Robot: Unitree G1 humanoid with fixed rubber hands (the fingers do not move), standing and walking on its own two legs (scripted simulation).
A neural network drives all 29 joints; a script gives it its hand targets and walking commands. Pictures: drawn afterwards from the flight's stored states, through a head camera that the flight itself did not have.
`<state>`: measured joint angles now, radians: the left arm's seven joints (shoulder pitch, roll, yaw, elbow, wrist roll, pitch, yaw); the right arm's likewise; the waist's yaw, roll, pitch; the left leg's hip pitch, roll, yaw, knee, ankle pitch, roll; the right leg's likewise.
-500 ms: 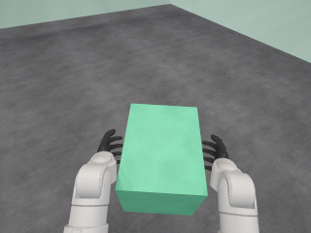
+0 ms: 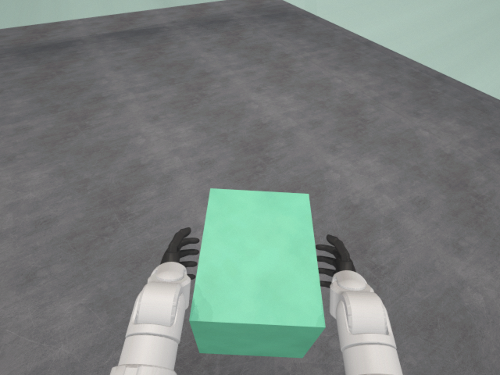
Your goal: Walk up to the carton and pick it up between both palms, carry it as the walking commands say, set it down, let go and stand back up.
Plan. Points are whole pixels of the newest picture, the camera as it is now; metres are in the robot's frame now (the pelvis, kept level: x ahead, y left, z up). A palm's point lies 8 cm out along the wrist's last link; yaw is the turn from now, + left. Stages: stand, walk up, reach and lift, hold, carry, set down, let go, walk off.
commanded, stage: hold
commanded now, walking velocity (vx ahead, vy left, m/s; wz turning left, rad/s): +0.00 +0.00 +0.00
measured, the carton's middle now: (255, 271) +0.33 +0.00 -0.07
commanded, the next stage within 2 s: set down in 0.20 s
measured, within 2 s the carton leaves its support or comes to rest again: neither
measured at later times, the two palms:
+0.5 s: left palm (178, 262) +0.29 +0.13 +0.03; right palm (348, 275) +0.28 -0.15 +0.02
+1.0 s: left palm (186, 277) +0.31 +0.13 -0.08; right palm (329, 285) +0.31 -0.15 -0.08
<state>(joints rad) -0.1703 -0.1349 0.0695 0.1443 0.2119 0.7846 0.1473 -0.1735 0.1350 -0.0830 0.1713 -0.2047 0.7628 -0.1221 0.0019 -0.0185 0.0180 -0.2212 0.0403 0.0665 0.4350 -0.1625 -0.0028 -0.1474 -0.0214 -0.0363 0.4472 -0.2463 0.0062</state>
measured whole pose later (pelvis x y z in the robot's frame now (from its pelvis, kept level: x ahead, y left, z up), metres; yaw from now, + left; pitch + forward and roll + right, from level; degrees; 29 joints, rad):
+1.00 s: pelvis -0.04 +0.00 -0.03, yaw -1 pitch +13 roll -1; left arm -0.49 -0.23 0.44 0.51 0.37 0.29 0.09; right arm -0.52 0.21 -0.45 0.57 -0.37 0.27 -0.04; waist 0.01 -0.01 0.04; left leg -0.74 0.00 -0.04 0.70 -0.19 -0.01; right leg -0.67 0.03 0.04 0.74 -0.30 0.01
